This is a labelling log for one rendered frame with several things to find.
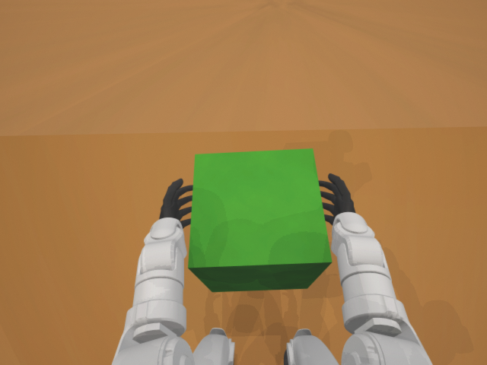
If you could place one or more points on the right robot shin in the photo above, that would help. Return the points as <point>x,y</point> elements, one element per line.
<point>303,331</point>

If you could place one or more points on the right robot forearm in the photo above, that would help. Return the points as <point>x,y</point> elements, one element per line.
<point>370,301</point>

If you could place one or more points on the left robot shin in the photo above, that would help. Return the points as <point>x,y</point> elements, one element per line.
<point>217,331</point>

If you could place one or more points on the left robot upper arm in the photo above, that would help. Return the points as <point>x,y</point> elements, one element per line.
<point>169,350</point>

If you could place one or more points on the left robot forearm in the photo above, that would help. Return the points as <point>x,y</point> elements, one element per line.
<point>158,309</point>

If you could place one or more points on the carton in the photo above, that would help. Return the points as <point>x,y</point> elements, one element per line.
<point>257,221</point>

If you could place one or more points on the right robot upper arm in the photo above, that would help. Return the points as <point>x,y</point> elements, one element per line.
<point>368,348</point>

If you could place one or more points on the right robot hand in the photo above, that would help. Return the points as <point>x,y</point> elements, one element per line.
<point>341,198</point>

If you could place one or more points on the left robot hand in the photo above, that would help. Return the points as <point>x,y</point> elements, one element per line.
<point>171,203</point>

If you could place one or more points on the robot shin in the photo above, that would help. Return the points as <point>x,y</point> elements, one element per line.
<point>217,331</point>
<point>303,331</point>

